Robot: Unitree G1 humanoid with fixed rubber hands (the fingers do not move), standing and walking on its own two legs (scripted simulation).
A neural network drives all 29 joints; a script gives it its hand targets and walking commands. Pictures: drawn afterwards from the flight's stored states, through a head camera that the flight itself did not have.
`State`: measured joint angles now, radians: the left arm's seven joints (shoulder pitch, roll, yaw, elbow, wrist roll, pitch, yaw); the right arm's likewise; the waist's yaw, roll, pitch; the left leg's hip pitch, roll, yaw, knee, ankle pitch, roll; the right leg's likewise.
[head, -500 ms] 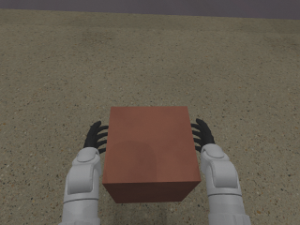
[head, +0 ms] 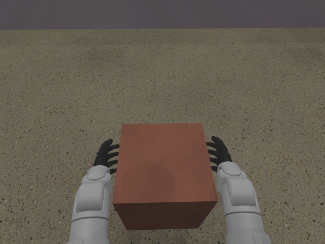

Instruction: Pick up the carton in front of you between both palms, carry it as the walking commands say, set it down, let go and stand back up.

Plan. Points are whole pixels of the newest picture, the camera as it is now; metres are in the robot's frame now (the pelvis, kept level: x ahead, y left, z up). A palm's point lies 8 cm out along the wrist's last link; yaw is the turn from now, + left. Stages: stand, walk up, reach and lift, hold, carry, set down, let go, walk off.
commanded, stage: carry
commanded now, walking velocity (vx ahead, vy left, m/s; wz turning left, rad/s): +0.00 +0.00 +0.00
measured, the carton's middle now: (162, 179) +0.29 +0.00 -0.05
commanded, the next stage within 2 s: hold in 1.42 s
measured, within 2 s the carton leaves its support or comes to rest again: neither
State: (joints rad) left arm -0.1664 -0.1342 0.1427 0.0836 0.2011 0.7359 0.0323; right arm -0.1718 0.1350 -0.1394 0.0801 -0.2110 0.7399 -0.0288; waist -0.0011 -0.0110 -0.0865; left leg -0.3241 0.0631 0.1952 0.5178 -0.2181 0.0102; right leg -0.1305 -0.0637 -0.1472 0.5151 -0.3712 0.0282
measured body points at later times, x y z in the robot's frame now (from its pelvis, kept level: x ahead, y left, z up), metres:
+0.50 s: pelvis -0.04 -0.01 -0.01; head -0.06 -0.01 +0.44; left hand +0.25 +0.14 +0.02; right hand +0.25 -0.16 +0.02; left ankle +0.00 +0.11 -0.74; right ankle -0.12 -0.10 -0.74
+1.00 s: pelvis -0.08 -0.01 -0.01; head -0.09 -0.01 +0.44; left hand +0.22 +0.14 +0.02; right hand +0.22 -0.16 +0.03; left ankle +0.00 +0.11 -0.74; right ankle -0.12 -0.10 -0.74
